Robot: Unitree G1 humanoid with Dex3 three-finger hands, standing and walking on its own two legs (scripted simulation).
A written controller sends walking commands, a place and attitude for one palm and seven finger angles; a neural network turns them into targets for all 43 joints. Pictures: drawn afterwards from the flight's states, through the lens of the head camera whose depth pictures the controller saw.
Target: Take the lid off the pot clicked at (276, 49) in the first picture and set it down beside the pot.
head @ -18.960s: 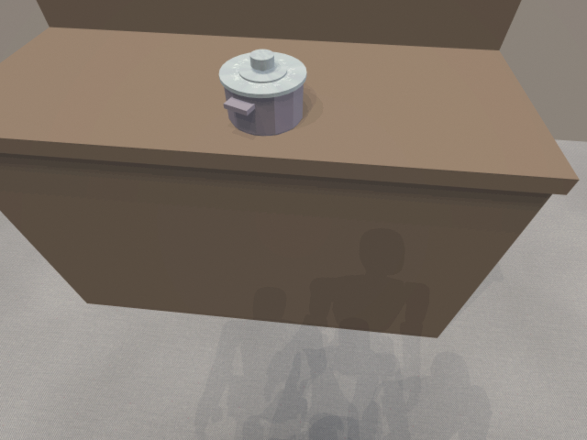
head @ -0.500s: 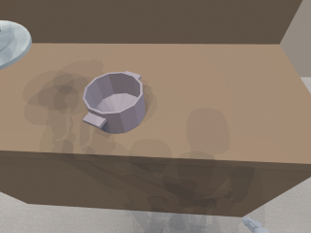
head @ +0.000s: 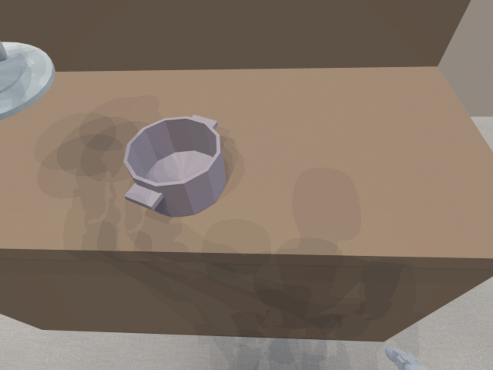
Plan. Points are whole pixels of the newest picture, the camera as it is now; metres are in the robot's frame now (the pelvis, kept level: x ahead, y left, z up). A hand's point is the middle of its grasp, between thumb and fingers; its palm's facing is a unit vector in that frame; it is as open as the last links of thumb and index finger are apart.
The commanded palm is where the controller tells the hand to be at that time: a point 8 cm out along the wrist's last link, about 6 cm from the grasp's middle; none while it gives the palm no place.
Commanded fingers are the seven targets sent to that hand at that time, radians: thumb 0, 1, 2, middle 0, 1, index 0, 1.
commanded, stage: lower the lid onto the table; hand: left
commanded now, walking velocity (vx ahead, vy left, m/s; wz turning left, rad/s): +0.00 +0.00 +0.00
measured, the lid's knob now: out of the picture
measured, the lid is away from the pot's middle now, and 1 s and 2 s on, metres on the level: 0.23 0.23 0.23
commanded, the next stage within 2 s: none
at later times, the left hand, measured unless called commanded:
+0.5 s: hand out of the picture +0.41 +0.35 +0.25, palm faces -0.20 -0.09 -0.98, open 7.7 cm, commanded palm +0.40 +0.35 +0.32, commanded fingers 0.00 0.54 1.15 -0.96 -0.93 -0.93 -0.89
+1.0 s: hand out of the picture +0.42 +0.35 +0.22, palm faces -0.26 -0.11 -0.96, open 7.7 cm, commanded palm +0.40 +0.35 +0.28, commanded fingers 0.00 0.54 1.15 -0.96 -0.93 -0.93 -0.89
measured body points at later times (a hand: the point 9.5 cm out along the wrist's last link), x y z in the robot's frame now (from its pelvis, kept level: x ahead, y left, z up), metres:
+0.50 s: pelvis +0.00 -0.01 +0.00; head +0.04 -0.02 +0.45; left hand +0.41 +0.35 +0.31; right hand +0.12 -0.27 -0.12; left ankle +0.03 +0.08 -0.74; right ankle -0.02 -0.14 -0.74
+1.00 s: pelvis +0.00 +0.00 +0.00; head +0.04 -0.01 +0.45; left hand +0.43 +0.35 +0.27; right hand +0.09 -0.27 -0.12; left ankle +0.03 +0.08 -0.74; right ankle -0.02 -0.14 -0.74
